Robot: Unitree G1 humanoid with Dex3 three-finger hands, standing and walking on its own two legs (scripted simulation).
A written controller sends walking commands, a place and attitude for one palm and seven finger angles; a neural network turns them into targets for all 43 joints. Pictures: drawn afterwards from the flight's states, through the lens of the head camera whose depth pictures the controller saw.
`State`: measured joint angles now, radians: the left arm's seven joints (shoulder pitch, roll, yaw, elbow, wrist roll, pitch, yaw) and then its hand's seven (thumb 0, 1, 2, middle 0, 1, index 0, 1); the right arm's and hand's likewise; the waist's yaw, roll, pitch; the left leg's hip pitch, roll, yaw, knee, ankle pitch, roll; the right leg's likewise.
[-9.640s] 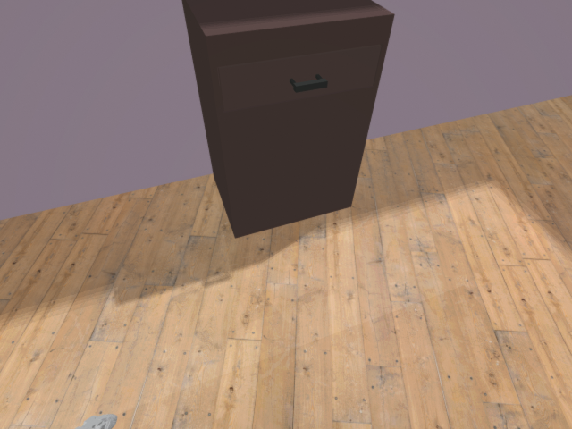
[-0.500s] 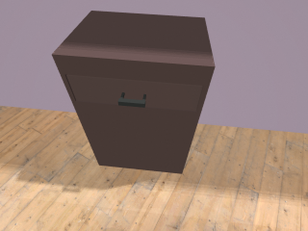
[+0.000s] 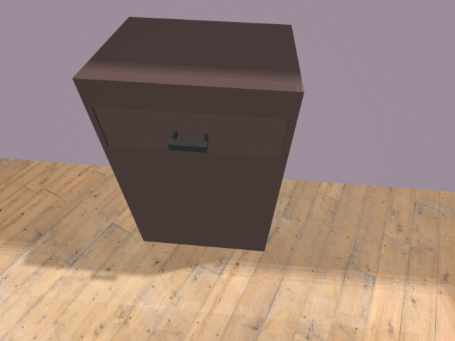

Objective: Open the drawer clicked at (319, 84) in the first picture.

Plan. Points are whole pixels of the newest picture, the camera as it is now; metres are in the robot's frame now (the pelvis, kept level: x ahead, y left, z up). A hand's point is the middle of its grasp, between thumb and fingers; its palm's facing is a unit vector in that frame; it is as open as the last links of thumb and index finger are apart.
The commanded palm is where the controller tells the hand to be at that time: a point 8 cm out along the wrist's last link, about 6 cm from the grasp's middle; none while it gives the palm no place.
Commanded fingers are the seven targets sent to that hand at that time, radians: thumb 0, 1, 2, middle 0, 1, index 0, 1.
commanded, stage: come to a stop and stand still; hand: left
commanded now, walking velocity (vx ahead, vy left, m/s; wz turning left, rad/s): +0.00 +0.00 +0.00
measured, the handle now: (189, 141) +0.65 +0.14 -0.06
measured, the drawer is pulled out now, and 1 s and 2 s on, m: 0.00 0.00 0.00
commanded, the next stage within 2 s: look again from close up in 0.02 s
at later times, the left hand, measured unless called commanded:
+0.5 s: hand out of the picture +0.04 +0.20 -0.18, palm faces +0.04 -0.98 -0.19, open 7.4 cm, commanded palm none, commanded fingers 0.00 0.90 0.90 -0.20 -0.30 -0.20 -0.30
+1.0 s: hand out of the picture +0.03 +0.19 -0.18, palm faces -0.02 -0.98 -0.19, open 7.4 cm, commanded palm none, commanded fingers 0.00 0.90 0.90 -0.20 -0.30 -0.20 -0.30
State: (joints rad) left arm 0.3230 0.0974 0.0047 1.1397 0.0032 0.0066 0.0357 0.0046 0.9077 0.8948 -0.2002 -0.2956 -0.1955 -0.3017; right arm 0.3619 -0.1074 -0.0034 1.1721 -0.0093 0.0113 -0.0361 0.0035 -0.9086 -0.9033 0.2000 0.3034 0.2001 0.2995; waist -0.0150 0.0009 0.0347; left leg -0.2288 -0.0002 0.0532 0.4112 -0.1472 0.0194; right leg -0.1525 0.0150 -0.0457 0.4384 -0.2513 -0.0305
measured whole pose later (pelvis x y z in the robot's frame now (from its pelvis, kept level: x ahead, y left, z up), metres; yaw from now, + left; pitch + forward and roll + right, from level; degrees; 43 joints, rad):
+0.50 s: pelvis +0.02 +0.03 -0.01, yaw +0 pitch -1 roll +0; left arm 0.30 0.15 0.00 1.04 0.02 -0.02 0.04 0.00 0.90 0.89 -0.20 -0.30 -0.19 -0.30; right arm 0.30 -0.17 0.01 1.05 -0.02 -0.03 -0.03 0.02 -0.93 -0.90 0.20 0.30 0.20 0.30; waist 0.00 0.00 0.00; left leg -0.28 -0.03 0.06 0.53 -0.24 0.06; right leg -0.18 -0.02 -0.03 0.52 -0.32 0.01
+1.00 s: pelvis +0.04 +0.01 -0.01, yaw -2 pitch +0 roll +1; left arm 0.35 0.18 0.01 1.06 0.03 0.01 0.00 0.00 0.91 0.90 -0.20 -0.30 -0.19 -0.30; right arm 0.27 -0.16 0.00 1.04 -0.02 -0.01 -0.03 0.00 -0.91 -0.90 0.20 0.30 0.20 0.30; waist 0.00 -0.03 0.01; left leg -0.26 -0.02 0.09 0.53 -0.28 0.04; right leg -0.21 -0.02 -0.04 0.57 -0.36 -0.03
